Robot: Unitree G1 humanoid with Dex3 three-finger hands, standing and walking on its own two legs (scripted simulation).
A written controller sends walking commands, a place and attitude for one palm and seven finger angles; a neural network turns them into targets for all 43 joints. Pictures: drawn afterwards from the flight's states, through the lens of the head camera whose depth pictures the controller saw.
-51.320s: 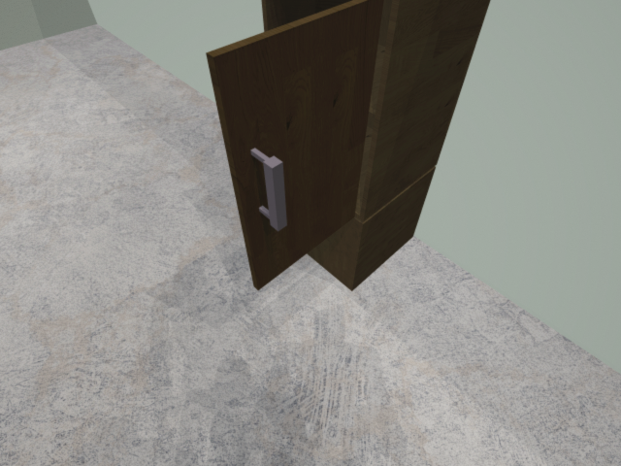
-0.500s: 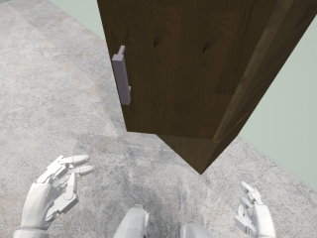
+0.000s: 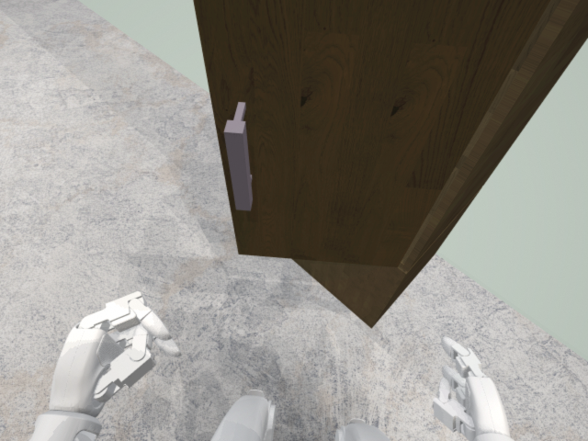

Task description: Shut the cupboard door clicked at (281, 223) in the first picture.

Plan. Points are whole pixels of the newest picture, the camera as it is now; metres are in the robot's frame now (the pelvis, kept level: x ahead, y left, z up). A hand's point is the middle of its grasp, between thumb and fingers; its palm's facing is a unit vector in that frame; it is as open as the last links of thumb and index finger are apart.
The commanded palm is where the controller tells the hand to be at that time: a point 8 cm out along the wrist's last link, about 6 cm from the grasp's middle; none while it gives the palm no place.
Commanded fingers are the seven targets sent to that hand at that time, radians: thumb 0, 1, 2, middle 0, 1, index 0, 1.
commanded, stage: raise the hand and make a fist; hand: left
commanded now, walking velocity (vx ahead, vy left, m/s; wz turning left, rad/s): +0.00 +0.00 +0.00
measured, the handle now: (242, 159) +0.49 +0.13 +0.09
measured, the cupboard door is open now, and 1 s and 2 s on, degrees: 40 40 40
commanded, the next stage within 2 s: bring the fist close to the handle in 0.84 s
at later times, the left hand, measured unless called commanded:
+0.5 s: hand (147, 335) +0.22 +0.19 +0.09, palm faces +0.00 -1.00 -0.05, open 3.1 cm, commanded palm +0.19 +0.24 +0.09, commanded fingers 0.00 0.90 0.90 -1.30 -1.50 -1.30 -1.50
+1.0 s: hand (169, 331) +0.22 +0.16 +0.08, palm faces -0.01 -1.00 -0.04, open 3.1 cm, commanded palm +0.21 +0.22 +0.09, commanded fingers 0.00 0.90 0.90 -1.30 -1.50 -1.30 -1.50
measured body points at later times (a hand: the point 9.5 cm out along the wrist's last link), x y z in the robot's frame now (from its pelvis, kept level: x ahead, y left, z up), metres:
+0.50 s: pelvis +0.00 -0.01 +0.02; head +0.04 +0.00 +0.47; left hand +0.21 +0.24 +0.09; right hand +0.17 -0.23 -0.05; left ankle +0.05 +0.09 -0.65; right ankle +0.00 -0.12 -0.65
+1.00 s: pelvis +0.00 -0.02 +0.02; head +0.04 -0.02 +0.46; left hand +0.22 +0.22 +0.09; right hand +0.19 -0.25 -0.06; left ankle +0.05 +0.09 -0.65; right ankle +0.00 -0.12 -0.65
